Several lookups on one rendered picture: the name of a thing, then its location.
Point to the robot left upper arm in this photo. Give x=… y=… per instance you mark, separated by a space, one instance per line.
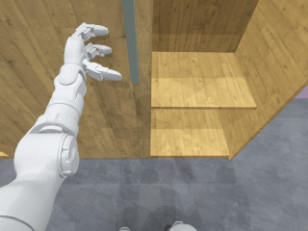
x=42 y=162

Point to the robot left forearm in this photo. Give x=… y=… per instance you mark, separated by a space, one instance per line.
x=65 y=107

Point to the left robot hand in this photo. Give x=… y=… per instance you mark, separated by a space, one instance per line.
x=76 y=52

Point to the robot right shin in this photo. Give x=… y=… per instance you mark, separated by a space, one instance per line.
x=177 y=222

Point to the handle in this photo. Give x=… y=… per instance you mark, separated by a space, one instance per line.
x=129 y=15

